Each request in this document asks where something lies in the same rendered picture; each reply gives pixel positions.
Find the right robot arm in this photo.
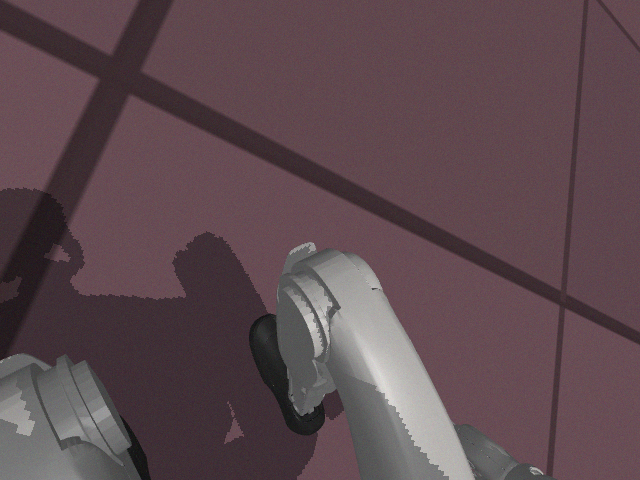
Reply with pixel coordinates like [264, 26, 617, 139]
[504, 463, 557, 480]

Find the right robot foot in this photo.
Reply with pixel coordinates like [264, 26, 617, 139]
[249, 314, 325, 435]

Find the left robot foot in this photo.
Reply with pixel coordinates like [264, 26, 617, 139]
[119, 415, 151, 480]

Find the right robot hand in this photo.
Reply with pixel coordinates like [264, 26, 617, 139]
[451, 420, 520, 480]

